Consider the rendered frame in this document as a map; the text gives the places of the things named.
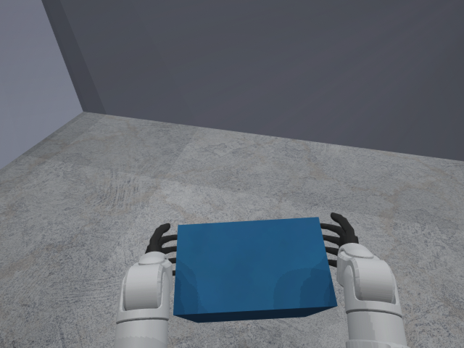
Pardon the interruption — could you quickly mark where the right robot hand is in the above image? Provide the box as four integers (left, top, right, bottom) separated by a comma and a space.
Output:
320, 212, 359, 268

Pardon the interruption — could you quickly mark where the left robot hand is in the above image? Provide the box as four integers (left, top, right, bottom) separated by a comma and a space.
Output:
145, 223, 178, 276

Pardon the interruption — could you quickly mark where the carton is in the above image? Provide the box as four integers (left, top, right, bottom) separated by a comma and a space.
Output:
173, 217, 338, 323

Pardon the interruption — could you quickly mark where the robot left forearm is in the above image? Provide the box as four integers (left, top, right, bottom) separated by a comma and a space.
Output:
114, 252, 173, 348

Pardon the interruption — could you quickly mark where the robot right forearm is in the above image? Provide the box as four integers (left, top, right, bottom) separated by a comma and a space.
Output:
336, 243, 410, 348

